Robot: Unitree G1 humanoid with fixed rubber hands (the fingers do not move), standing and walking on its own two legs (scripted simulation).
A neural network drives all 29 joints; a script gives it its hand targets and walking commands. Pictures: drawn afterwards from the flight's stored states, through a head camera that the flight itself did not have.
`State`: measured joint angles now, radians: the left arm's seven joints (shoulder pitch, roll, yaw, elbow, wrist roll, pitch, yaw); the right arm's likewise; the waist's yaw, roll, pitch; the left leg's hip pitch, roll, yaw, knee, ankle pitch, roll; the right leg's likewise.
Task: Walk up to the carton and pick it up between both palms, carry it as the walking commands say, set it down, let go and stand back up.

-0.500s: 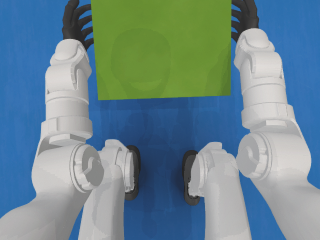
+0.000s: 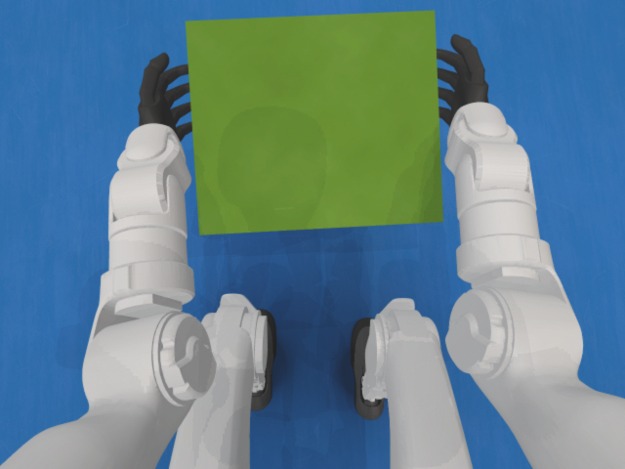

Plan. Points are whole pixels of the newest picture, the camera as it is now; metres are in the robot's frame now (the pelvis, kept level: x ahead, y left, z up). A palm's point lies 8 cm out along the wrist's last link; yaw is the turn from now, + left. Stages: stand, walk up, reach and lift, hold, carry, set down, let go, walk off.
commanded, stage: reach and lift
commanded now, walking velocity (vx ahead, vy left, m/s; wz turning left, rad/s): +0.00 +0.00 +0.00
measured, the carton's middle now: (314, 143) +0.51 +0.01 -0.15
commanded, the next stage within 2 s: none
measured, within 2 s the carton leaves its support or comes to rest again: neither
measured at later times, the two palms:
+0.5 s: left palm (127, 120) +0.47 +0.18 +0.01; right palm (497, 96) +0.50 -0.16 +0.01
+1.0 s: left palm (76, 108) +0.45 +0.18 +0.08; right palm (552, 74) +0.48 -0.16 +0.09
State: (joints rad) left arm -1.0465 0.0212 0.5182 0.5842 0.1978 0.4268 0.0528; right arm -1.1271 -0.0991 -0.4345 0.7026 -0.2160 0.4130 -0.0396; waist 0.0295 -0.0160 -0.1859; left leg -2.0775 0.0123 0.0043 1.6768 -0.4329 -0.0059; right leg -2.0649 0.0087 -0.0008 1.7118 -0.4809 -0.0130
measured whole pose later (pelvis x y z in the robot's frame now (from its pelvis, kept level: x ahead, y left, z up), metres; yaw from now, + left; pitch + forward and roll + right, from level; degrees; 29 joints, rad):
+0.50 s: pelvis +0.01 +0.00 +0.06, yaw +0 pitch +44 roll +1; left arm -0.91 -0.02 0.53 0.56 0.24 0.44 0.04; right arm -0.99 -0.03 -0.46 0.66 -0.25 0.41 -0.02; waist 0.03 -0.01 -0.24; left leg -1.85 0.01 0.00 1.49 -0.41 -0.01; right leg -1.84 0.01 0.00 1.52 -0.46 -0.01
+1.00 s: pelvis +0.03 +0.00 +0.12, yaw +0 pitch +40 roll +1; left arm -0.77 -0.08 0.53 0.51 0.29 0.44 0.01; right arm -0.84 0.04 -0.48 0.61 -0.28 0.41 0.00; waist 0.03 -0.01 -0.26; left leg -1.57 0.01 0.00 1.25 -0.36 -0.01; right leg -1.56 0.01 0.00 1.28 -0.41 -0.02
